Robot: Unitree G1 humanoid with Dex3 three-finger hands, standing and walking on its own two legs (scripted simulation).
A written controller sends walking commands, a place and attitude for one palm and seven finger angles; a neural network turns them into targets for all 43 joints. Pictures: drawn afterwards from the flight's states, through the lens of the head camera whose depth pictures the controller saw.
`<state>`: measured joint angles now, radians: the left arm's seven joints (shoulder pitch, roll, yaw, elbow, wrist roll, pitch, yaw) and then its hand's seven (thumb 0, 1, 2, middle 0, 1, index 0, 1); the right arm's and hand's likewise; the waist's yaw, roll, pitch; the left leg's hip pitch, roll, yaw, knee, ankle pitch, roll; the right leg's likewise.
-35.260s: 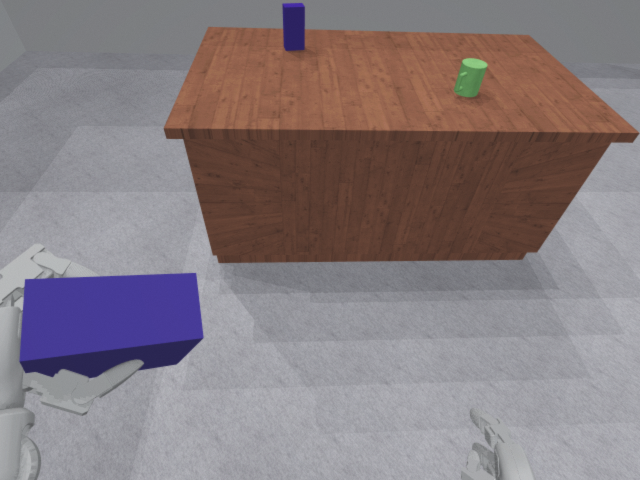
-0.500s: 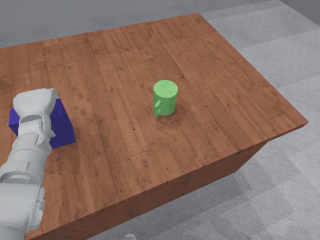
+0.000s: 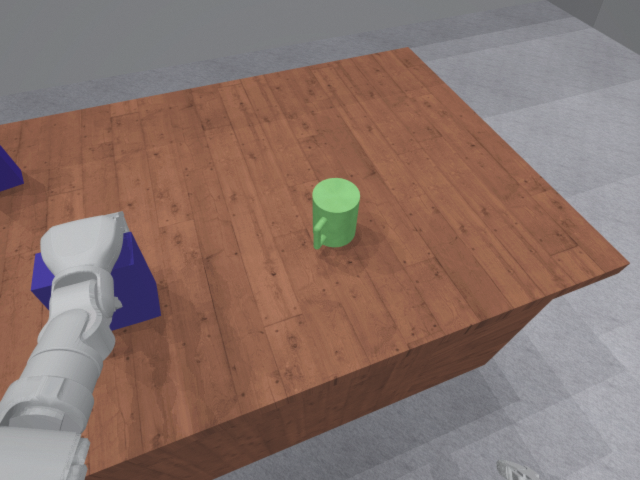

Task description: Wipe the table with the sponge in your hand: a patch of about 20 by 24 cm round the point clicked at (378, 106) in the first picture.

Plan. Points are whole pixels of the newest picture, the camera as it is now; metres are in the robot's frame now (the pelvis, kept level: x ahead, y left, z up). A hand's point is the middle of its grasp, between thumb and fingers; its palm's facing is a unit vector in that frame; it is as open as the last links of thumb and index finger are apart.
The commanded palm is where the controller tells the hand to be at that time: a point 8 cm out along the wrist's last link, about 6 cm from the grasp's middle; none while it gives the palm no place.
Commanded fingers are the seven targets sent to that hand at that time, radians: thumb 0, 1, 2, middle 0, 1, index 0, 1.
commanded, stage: wipe back along the first lane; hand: left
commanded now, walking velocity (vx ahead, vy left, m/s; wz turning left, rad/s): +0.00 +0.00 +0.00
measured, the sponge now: (109, 296) +0.36 +0.33 -0.04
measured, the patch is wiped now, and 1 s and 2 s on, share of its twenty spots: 1.00 1.00 1.00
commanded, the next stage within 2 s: lift the sponge slowly off the table in 1.18 s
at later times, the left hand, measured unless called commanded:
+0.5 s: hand (103, 301) +0.32 +0.30 +0.02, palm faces -0.04 -0.01 -1.00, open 10.2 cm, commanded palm +0.28 +0.28 +0.05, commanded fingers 0.00 0.10 1.30 -1.20 -1.60 -1.20 -1.60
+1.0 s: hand (105, 343) +0.27 +0.28 +0.02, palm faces -0.02 -0.03 -1.00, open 10.2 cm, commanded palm +0.22 +0.26 +0.05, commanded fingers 0.00 0.10 1.30 -1.20 -1.60 -1.20 -1.60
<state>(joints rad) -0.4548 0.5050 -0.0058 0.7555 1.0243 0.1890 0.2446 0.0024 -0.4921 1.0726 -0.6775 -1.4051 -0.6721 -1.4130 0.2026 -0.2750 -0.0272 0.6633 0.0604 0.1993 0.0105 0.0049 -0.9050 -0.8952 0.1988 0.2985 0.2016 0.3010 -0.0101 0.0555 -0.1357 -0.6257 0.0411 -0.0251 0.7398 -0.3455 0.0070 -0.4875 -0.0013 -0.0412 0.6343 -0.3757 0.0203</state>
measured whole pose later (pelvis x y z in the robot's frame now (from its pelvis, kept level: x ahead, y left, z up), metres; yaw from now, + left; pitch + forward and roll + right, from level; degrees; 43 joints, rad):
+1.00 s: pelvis +0.00 -0.01 +0.01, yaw +1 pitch +7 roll -2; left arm 0.00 0.38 -0.10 0.27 1.00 0.32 0.27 0.01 -0.48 1.07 -0.66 -1.41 -0.66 -1.42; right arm 0.11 -0.26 0.00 0.61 0.07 0.15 0.00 0.01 -0.90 -0.90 0.20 0.30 0.20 0.30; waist 0.06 0.07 -0.12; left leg -0.46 0.03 -0.03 0.68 -0.34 0.00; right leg -0.34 -0.02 -0.05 0.61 -0.39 0.01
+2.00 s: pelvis -0.01 -0.02 +0.01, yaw +2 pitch +2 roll -1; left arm 0.09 0.37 -0.14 0.12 0.98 0.29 0.20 0.00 -0.51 1.06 -0.72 -1.34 -0.72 -1.35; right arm 0.06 -0.23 0.00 0.64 0.05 0.10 -0.03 0.01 -0.90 -0.90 0.20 0.30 0.20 0.30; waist 0.09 0.08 -0.06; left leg -0.36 0.02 -0.03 0.62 -0.30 -0.01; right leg -0.25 -0.02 -0.05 0.57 -0.37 0.00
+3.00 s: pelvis -0.01 -0.02 +0.02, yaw +2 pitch -2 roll +0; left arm 0.06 0.46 -0.08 -0.05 0.93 0.29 0.07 0.00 -0.51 1.06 -0.73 -1.33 -0.73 -1.33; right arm 0.03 -0.26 0.02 0.65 0.05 0.07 -0.05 0.01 -0.90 -0.90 0.20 0.30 0.20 0.30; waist 0.11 0.10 -0.01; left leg -0.22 0.02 -0.03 0.48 -0.23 -0.02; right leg -0.11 -0.01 -0.05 0.44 -0.30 0.00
